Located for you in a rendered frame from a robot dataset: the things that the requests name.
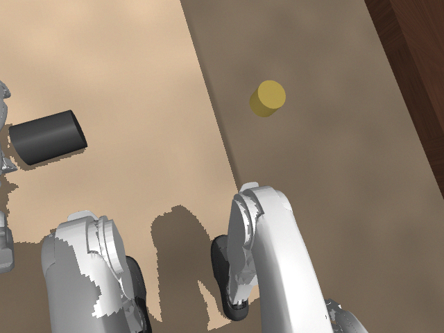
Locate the right robot hand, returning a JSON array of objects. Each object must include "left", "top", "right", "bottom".
[{"left": 324, "top": 298, "right": 368, "bottom": 333}]

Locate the left robot hand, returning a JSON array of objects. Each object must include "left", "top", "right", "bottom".
[{"left": 0, "top": 81, "right": 18, "bottom": 173}]

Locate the right robot foot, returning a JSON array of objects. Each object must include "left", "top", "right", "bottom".
[{"left": 211, "top": 234, "right": 248, "bottom": 321}]

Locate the left robot foot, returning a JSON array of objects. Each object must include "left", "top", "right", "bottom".
[{"left": 126, "top": 256, "right": 152, "bottom": 333}]

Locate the left robot arm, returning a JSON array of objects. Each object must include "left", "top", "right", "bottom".
[{"left": 0, "top": 142, "right": 15, "bottom": 274}]

